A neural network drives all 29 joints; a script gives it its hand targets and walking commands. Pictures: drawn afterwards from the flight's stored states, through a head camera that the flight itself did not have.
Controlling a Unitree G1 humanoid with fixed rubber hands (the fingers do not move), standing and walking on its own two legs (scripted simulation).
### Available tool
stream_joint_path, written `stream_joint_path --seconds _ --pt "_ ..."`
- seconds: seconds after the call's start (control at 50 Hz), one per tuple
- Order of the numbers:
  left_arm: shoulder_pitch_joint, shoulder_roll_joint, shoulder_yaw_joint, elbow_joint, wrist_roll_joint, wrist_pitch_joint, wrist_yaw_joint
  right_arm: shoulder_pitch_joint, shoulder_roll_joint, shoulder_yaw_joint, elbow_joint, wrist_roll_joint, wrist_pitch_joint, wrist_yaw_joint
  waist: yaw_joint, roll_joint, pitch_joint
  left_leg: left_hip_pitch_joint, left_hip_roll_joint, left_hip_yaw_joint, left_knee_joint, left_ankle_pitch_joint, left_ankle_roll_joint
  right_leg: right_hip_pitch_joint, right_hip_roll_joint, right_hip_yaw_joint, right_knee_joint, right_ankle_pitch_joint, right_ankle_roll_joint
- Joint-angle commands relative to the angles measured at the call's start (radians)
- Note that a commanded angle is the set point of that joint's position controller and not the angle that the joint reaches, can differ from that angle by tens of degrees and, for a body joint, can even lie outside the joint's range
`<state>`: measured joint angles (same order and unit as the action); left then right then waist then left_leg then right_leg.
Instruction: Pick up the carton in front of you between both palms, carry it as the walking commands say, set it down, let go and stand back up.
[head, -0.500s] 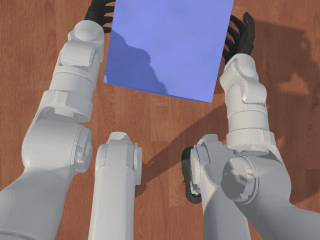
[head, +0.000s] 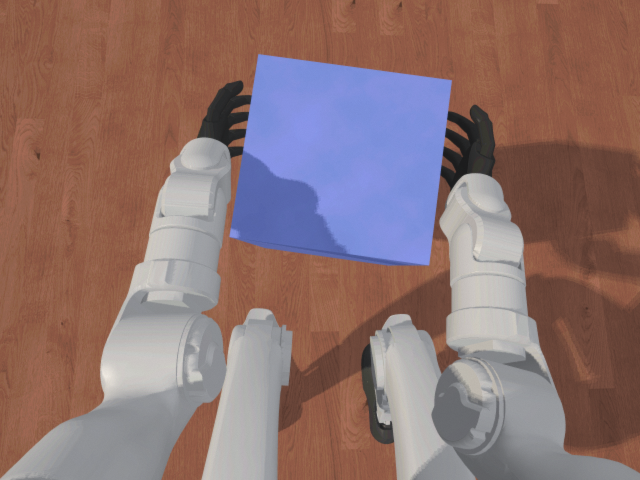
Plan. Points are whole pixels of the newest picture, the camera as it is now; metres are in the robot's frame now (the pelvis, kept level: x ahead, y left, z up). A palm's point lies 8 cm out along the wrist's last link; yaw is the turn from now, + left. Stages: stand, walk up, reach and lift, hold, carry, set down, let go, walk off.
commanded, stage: reach and lift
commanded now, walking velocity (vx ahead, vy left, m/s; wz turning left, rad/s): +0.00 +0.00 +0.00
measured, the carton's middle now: (337, 183) +0.49 +0.01 -0.14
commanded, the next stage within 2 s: none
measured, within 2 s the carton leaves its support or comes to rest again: neither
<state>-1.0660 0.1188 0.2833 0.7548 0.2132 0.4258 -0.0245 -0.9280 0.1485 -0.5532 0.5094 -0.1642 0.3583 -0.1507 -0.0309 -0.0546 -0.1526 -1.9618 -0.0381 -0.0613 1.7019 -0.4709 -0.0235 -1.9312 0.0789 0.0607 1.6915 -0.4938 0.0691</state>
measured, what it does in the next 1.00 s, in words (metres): rises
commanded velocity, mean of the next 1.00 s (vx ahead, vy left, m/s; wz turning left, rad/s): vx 0.00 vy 0.00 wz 0.00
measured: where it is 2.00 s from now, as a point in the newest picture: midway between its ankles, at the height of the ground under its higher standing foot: (322, 407)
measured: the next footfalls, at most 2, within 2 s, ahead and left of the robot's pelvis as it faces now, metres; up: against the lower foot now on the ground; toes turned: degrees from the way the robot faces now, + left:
none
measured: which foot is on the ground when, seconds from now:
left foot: down 0.00-1.00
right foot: down 0.00-1.00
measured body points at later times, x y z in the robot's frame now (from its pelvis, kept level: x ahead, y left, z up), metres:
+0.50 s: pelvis +0.04 +0.00 +0.13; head +0.18 +0.02 +0.56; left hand +0.45 +0.16 +0.09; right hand +0.44 -0.14 +0.10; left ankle +0.11 +0.12 -0.48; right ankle +0.11 -0.13 -0.48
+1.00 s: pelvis +0.09 -0.01 +0.25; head +0.09 +0.00 +0.70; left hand +0.39 +0.15 +0.24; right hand +0.41 -0.15 +0.25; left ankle +0.11 +0.12 -0.48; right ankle +0.11 -0.14 -0.48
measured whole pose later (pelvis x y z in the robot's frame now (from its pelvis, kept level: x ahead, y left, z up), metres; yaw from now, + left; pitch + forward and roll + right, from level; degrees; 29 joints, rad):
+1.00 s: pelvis +0.09 -0.01 +0.25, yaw +2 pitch +6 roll +0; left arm -0.30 -0.13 0.25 0.45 0.23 0.52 0.03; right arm -0.33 0.17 -0.31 0.44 -0.24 0.47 -0.05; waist 0.00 -0.01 -0.10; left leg -0.46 -0.02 -0.07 0.64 -0.27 -0.02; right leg -0.45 0.03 0.08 0.65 -0.30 0.01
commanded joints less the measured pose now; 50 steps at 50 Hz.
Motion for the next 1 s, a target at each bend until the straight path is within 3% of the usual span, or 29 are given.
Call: stream_joint_path --seconds 0.0,0.14,0.36,0.64,0.82,0.98 --pt "-0.608 -1.136 -0.473 -0.162 -0.218 -0.063 -0.228 -0.703 1.028 0.699 0.070 0.186 0.024 0.300 0.028 0.136 -1.153 0.823 -0.121 0.118 -0.218 0.257 0.008 0.550 0.121 -0.151 -0.193 0.217 -0.014" --pt "-0.474 -1.197 -0.503 -0.156 -0.225 -0.066 -0.215 -0.544 1.040 0.711 0.100 0.172 0.014 0.309 0.002 0.154 -1.008 0.911 -0.125 0.092 -0.325 0.253 0.002 0.634 0.120 -0.125 -0.303 0.208 -0.027" --pt "-0.297 -1.237 -0.475 -0.136 -0.179 -0.091 -0.196 -0.366 1.079 0.722 0.145 0.138 0.003 0.330 0.025 0.085 -0.816 1.098 -0.116 0.052 -0.528 0.229 0.020 0.827 0.109 -0.077 -0.510 0.180 -0.030" --pt "-0.079 -1.269 -0.550 -0.226 -0.179 -0.088 -0.198 -0.101 1.092 0.781 0.122 0.110 0.011 0.348 0.023 0.080 -0.621 1.407 -0.092 0.006 -0.804 0.324 0.028 1.199 0.070 -0.010 -0.799 0.296 -0.057" --pt "0.074 -1.269 -0.591 -0.309 -0.183 -0.039 -0.201 0.064 1.086 0.822 0.069 0.098 0.065 0.362 0.027 0.067 -0.455 1.622 -0.076 -0.013 -1.009 0.442 0.031 1.480 0.041 0.014 -1.008 0.442 -0.062" --pt "0.162 -1.250 -0.639 -0.427 -0.213 0.060 -0.209 0.176 1.085 0.866 -0.012 0.127 0.154 0.386 0.033 0.052 -0.310 1.796 -0.062 -0.010 -1.175 0.483 0.025 1.685 0.022 0.020 -1.173 0.506 -0.055"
